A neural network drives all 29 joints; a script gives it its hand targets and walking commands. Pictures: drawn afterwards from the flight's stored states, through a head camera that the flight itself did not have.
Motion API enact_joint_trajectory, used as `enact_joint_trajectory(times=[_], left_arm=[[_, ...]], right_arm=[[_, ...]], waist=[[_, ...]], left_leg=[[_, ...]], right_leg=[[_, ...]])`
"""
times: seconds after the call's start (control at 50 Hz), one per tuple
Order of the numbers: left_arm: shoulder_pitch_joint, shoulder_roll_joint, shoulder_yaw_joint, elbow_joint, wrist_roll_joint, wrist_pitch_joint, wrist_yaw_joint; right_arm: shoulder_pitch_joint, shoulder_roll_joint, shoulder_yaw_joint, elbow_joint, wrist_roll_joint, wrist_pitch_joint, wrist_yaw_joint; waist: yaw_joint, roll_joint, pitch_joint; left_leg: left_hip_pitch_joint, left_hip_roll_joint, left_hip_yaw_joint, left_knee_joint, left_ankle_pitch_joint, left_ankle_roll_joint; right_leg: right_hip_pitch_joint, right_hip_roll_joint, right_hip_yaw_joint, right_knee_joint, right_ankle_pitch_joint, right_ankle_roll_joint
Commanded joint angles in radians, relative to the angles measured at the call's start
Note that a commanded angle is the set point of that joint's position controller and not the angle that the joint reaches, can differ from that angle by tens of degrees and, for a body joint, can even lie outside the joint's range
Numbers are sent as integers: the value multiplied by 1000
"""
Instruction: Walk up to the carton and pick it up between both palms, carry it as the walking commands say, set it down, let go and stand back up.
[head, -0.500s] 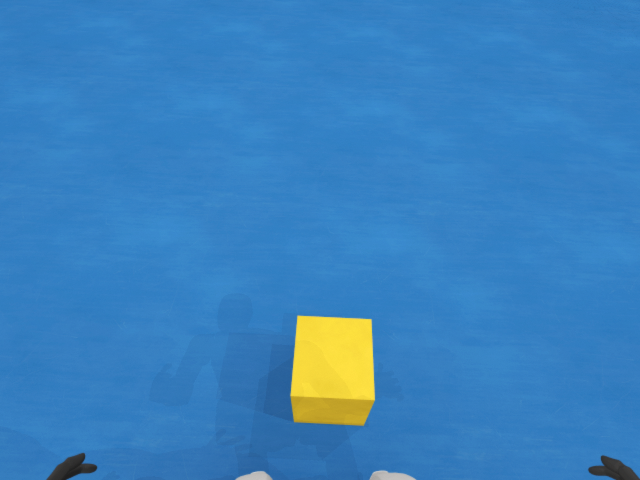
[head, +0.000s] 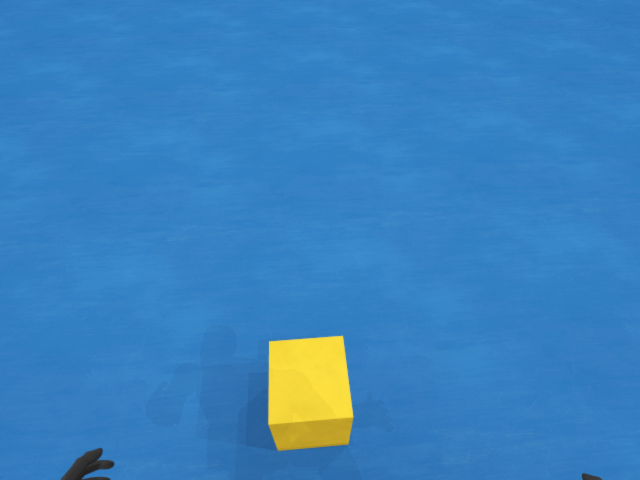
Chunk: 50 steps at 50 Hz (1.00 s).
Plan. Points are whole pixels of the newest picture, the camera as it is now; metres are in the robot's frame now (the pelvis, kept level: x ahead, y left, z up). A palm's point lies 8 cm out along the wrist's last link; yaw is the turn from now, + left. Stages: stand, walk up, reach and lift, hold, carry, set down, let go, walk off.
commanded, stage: walk up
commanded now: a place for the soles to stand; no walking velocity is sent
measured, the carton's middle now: (309, 394) +0.45 +0.05 -0.62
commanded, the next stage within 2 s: reach and lift in 1.26 s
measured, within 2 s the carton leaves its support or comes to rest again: neither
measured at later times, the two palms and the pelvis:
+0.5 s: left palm out of the picture +0.14 +0.33 -0.06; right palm out of the picture +0.12 -0.32 -0.07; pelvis +0.01 +0.00 +0.02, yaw +0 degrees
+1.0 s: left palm out of the picture +0.12 +0.35 -0.07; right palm (580, 473) +0.15 -0.29 -0.07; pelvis +0.03 +0.02 +0.03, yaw +1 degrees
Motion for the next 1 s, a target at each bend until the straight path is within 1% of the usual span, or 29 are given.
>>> enact_joint_trajectory(times=[0.0,0.02,0.04,0.08,0.12,0.32,0.34,0.38,0.42,0.48,0.54,0.68,0.98], left_arm=[[-57,205,37,-12,-4,-20,8],[-73,202,33,-5,-6,-21,9],[-88,196,29,3,-7,-22,11],[-105,178,21,21,-8,-20,12],[-115,168,16,41,-8,-17,11],[-166,147,0,115,-10,-7,7],[-142,184,9,121,-2,-30,17],[-135,199,12,124,2,-37,24],[-157,195,11,115,4,-38,26],[-157,176,4,112,4,-38,27],[-138,171,1,115,4,-36,27],[-111,166,-8,123,4,-32,30],[-83,154,-13,128,8,-34,36]], right_arm=[[-60,-190,-39,-17,10,-11,-3],[-54,-185,-38,-1,11,-11,-2],[-56,-181,-37,11,11,-10,-1],[-76,-178,-35,29,10,-8,1],[-101,-175,-33,45,9,-6,1],[-191,-162,-23,116,5,4,6],[-186,-167,-31,112,-6,28,17],[-190,-145,-32,107,-6,41,27],[-180,-146,-36,110,-10,45,33],[-176,-157,-42,109,-12,45,36],[-182,-160,-44,102,-11,46,36],[-186,-153,-48,98,-10,53,35],[-198,-137,-53,93,-9,61,35]], waist=[[1,-33,-49],[-7,-33,-67],[-10,-32,-81],[-5,-35,-101],[2,-37,-109],[10,-17,-108],[21,16,-101],[16,-39,-91],[7,-54,-77],[8,-28,-76],[15,-6,-86],[16,16,-85],[13,22,-85]], left_leg=[[-5,24,-50,-143,164,77],[35,22,-43,-153,177,75],[65,28,-45,-172,200,80],[92,48,-54,-201,257,90],[103,58,-54,-224,287,90],[170,72,-40,-335,300,72],[142,42,-27,-309,239,81],[133,27,-18,-303,175,75],[146,26,-23,-325,161,73],[173,45,-48,-358,226,83],[169,54,-60,-370,258,89],[175,56,-69,-393,283,87],[214,49,-64,-405,352,80]], right_leg=[[50,-136,203,-221,136,-116],[46,-145,203,-229,170,-117],[49,-140,185,-228,199,-109],[75,-121,143,-222,236,-90],[100,-114,126,-230,256,-82],[148,-114,108,-323,276,-63],[187,-135,119,-333,253,-65],[178,-166,162,-365,207,-80],[152,-166,158,-371,179,-81],[147,-126,98,-346,211,-61],[182,-114,72,-334,246,-55],[216,-114,50,-340,294,-45],[236,-125,25,-368,347,-32]])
